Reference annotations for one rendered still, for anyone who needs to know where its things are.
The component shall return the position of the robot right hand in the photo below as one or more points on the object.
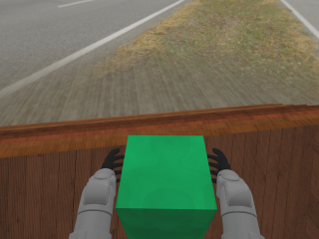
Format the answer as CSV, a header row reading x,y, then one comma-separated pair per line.
x,y
221,165

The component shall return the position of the carton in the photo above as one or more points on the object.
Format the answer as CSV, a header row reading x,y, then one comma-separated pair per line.
x,y
166,189

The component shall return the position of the left robot forearm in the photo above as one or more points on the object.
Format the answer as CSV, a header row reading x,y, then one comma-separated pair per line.
x,y
96,207

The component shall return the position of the robot left hand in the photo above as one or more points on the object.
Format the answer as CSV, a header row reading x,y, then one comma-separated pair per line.
x,y
109,162

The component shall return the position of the right robot forearm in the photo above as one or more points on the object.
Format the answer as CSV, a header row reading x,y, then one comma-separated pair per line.
x,y
237,209

